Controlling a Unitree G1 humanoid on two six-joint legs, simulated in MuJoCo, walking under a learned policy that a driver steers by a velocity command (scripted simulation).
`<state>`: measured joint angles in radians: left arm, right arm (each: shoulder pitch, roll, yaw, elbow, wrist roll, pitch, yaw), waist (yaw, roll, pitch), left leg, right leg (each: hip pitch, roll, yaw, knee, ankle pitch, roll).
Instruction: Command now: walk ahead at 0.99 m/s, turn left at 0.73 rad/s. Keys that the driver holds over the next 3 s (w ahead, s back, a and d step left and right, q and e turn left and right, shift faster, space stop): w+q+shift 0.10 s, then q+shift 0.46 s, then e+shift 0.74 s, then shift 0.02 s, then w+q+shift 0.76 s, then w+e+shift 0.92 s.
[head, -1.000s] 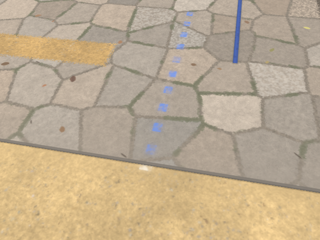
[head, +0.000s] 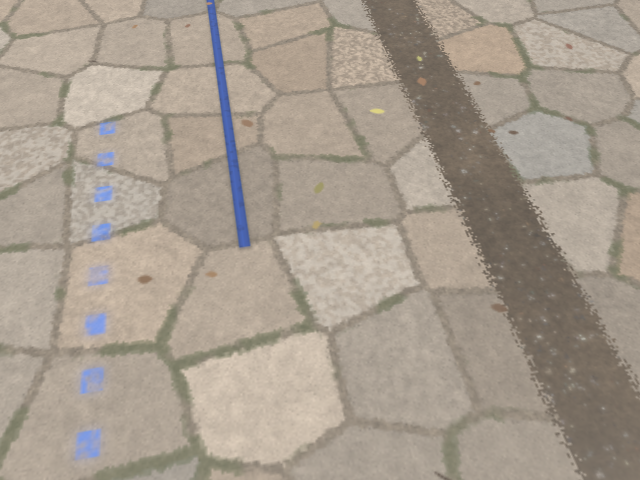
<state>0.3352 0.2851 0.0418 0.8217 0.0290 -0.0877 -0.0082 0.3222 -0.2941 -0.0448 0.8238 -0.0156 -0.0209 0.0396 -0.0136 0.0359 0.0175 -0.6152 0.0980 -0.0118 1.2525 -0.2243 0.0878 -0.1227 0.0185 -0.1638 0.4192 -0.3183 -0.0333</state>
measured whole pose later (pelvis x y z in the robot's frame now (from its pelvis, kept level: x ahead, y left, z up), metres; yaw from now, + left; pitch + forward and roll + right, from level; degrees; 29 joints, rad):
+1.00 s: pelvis +0.50 +0.02 +0.00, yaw +24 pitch +1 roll +2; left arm 0.29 0.29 0.05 0.74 0.00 0.05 -0.01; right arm 0.14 -0.30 -0.03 0.72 -0.02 0.05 -0.02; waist 0.03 0.01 0.08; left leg -0.39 -0.09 -0.11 0.90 -0.45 -0.03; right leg -0.34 0.12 0.18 0.42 -0.09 -0.06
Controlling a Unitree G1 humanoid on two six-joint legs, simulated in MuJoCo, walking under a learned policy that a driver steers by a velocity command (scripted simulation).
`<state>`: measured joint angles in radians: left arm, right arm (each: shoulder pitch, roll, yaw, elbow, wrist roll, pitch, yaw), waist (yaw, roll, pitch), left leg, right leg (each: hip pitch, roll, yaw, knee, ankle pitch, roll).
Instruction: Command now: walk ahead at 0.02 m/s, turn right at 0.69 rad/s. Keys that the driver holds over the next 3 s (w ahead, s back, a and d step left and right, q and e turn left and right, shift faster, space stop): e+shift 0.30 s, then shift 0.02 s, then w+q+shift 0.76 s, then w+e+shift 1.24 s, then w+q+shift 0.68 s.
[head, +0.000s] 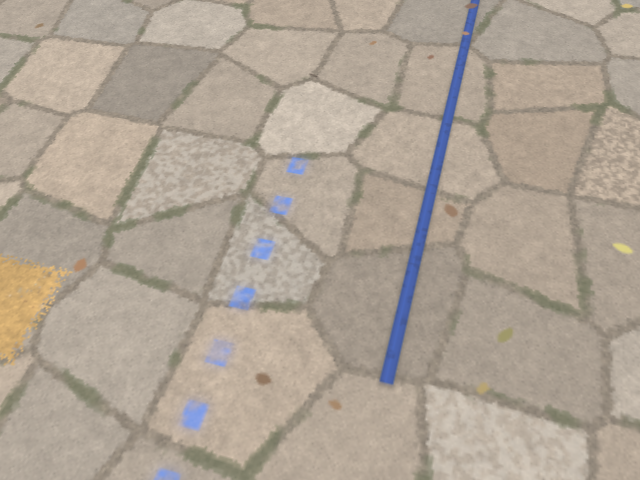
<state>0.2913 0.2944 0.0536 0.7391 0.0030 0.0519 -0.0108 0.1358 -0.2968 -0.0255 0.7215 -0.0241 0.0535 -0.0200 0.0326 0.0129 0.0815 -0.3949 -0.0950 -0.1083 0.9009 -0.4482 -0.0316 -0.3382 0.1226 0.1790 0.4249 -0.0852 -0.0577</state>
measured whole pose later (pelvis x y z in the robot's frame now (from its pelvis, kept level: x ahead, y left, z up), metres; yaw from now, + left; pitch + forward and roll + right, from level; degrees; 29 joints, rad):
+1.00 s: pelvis +0.29 -0.02 -0.04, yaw +3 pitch +3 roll -1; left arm 0.47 0.27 0.04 0.91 0.04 -0.08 0.02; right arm 0.00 -0.31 -0.04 0.65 -0.02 0.00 0.10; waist 0.05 0.01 0.03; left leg -0.75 0.02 0.16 0.82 -0.17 0.17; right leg 0.30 -0.03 -0.28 0.21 -0.48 0.07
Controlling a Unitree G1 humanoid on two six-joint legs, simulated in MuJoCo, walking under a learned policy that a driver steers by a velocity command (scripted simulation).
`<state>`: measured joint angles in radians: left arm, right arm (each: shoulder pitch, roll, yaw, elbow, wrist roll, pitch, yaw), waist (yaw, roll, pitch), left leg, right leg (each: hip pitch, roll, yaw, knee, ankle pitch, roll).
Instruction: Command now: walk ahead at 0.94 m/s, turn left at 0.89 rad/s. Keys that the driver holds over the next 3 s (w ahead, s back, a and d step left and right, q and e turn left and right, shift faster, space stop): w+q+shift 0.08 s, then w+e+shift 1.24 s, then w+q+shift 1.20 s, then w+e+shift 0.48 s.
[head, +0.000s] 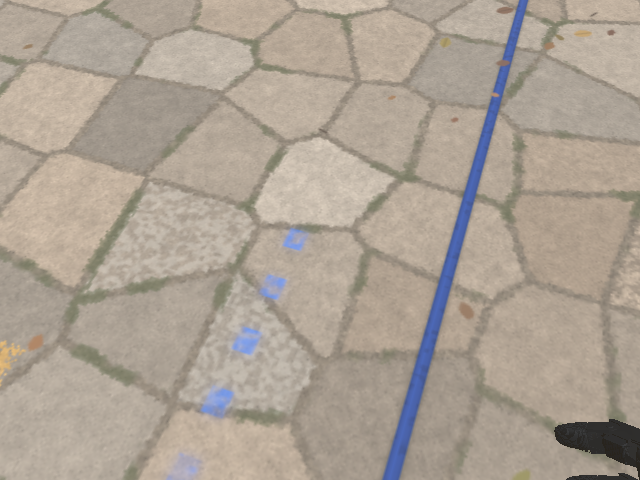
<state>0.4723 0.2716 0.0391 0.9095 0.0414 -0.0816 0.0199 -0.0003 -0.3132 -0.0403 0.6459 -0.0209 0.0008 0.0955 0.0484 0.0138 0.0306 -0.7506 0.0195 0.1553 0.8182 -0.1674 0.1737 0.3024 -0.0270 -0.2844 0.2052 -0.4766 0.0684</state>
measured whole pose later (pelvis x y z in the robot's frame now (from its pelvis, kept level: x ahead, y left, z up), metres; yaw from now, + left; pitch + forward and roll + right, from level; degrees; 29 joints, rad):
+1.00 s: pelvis +0.95 +0.08 +0.03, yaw -26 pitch +3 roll +1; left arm 0.33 0.38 0.09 0.81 0.01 -0.05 -0.01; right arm 0.12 -0.28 0.00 0.66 -0.06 -0.08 -0.02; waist 0.06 -0.04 0.02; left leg -0.40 0.05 0.01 0.58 -0.22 -0.05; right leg -0.33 0.08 0.09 1.25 -0.36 -0.12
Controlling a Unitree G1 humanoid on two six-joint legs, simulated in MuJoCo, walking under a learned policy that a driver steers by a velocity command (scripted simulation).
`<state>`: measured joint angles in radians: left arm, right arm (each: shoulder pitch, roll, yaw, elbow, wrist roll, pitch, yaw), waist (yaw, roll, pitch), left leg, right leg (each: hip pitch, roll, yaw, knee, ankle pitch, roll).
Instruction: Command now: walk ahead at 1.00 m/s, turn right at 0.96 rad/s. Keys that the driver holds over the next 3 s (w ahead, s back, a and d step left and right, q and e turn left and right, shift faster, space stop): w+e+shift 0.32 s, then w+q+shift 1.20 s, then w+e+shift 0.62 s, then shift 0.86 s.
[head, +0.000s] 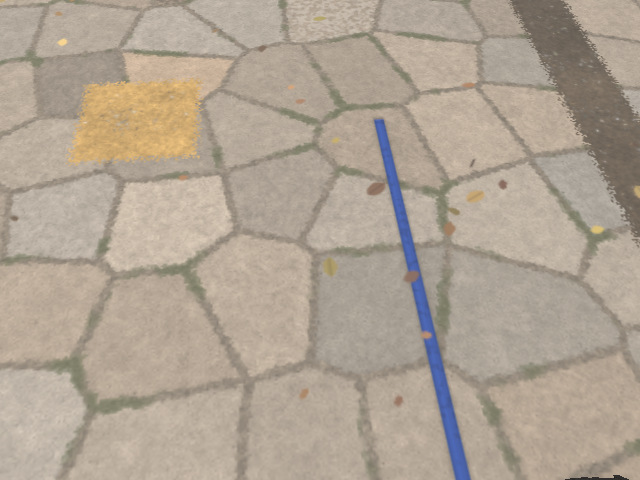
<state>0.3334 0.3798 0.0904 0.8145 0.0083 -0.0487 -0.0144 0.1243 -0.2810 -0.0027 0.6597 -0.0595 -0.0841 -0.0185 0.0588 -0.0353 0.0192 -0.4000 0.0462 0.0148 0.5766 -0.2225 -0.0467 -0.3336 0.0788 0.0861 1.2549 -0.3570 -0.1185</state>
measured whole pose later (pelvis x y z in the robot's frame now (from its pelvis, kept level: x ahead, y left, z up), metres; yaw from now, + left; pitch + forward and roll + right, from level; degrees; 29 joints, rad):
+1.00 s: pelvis +0.91 -0.12 +0.01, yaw -1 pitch +1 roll +1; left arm 0.04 0.23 -0.05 0.60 0.07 -0.08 -0.01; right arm 0.50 -0.30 -0.06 0.89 -0.01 -0.04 0.01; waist -0.06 -0.01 0.01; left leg -0.14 -0.22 -0.08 0.39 -0.24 0.18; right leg -0.67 -0.11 0.11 1.12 -0.26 0.03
